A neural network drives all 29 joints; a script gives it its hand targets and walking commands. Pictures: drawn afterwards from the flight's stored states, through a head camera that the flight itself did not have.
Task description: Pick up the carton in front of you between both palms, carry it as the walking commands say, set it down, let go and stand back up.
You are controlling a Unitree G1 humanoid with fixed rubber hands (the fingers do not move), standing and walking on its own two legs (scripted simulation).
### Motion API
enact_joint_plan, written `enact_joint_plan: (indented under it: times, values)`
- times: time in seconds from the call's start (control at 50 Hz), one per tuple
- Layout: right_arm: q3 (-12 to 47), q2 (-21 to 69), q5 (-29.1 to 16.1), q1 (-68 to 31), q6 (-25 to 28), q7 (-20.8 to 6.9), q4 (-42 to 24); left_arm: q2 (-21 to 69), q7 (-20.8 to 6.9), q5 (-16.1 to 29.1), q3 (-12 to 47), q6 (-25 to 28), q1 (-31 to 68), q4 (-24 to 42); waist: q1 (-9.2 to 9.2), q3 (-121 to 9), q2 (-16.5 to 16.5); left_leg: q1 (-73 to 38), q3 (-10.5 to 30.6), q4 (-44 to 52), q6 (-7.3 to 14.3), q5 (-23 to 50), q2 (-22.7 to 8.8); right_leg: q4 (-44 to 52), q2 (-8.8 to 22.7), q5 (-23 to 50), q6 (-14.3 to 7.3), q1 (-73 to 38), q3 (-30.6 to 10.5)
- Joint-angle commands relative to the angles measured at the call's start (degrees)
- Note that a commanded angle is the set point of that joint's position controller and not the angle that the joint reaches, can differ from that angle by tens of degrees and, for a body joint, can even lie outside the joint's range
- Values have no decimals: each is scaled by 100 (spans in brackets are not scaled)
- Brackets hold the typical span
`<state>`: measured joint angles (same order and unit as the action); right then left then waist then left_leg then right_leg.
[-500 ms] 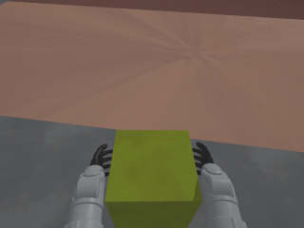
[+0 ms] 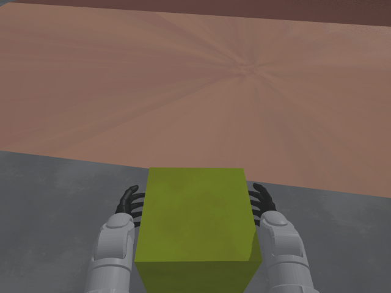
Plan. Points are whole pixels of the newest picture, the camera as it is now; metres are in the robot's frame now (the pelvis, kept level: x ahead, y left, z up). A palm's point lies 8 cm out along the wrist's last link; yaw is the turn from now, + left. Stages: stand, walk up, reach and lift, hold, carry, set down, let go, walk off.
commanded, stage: reach and lift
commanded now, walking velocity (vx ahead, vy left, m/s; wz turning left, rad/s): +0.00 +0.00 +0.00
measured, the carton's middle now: (195, 236) +0.29 +0.00 -0.04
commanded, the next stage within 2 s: hold in 0.22 s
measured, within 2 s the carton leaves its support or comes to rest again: neither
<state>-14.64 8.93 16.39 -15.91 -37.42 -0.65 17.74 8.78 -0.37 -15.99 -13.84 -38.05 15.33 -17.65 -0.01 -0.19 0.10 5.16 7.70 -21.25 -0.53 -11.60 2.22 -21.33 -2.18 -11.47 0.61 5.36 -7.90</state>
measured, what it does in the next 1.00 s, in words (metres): stands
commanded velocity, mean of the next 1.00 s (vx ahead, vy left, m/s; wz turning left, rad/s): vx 0.00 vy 0.00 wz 0.00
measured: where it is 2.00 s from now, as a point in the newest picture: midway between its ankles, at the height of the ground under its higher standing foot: outside the picture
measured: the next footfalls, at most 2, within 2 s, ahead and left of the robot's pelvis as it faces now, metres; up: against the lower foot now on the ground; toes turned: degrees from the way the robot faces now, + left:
none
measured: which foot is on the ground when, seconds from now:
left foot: down 0.00-1.00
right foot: down 0.00-1.00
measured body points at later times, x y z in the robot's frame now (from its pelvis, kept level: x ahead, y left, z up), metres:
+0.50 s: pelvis +0.00 +0.00 +0.00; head -0.05 +0.00 +0.45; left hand +0.29 +0.15 +0.04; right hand +0.30 -0.15 +0.05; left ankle +0.01 +0.13 -0.75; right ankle +0.01 -0.13 -0.75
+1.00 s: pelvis -0.01 +0.00 +0.00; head -0.05 +0.00 +0.45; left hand +0.30 +0.15 +0.04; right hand +0.30 -0.15 +0.05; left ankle +0.01 +0.13 -0.75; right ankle +0.01 -0.13 -0.75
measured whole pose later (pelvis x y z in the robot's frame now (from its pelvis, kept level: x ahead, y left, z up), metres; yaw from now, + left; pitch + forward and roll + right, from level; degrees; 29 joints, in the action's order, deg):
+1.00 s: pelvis -0.01 +0.00 +0.00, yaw +0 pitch -7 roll +0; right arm -14.6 9.2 16.5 -16.9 -42.8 -1.1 13.9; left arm 9.0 -0.9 -16.2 -13.8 -43.5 16.4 -13.8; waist 0.0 1.2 0.1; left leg 1.5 7.2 -19.9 -0.5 -10.9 2.0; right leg -20.1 -2.0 -10.8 0.5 1.8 -7.4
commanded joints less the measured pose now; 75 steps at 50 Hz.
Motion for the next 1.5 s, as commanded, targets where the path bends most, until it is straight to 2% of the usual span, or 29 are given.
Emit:
enact_joint_plan:
  times: [0.0,0.18,0.3,0.4,0.64,1.16,1.48]
  values:
    - [3010,5302,-1309,-2266,35,-1317,-21,5235,-1312,1353,3025,116,2520,208,2,-1306,-29,-390,-370,274,-62,1319,335,249,-360,1331,57,-403,399]
    - [3082,5264,-1370,-2233,-100,-1306,-210,5181,-1309,1402,3080,-18,2471,398,-10,-1183,-14,-427,-366,333,-60,1270,342,304,-351,1313,67,-454,380]
    - [3388,5237,-1558,-2247,-328,-1258,-681,5166,-1281,1599,3397,-235,2503,863,7,-1340,2,-629,-339,396,-75,1474,349,365,-344,1558,86,-666,369]
    - [3056,5014,-1371,-2229,-519,-1249,-416,4916,-1266,1405,3054,-430,2470,579,-7,-693,2,-394,-382,536,-38,746,323,516,-322,816,53,-468,406]
    - [3010,5185,-1369,-2774,-462,-1309,-260,5085,-1329,1393,3012,-375,3023,431,1,-894,-7,-380,-415,443,-24,446,304,425,-303,505,41,-410,435]
    - [3077,5101,-1421,-2441,-487,-1284,-485,5038,-1272,1448,3075,-412,2662,664,6,-1002,-18,-551,-385,457,-55,1055,321,425,-331,1083,52,-581,401]
    - [3068,5109,-1409,-2483,-494,-1280,-477,5011,-1281,1440,3066,-417,2704,665,1,-967,-5,-503,-392,453,-43,909,322,417,-318,940,45,-525,399]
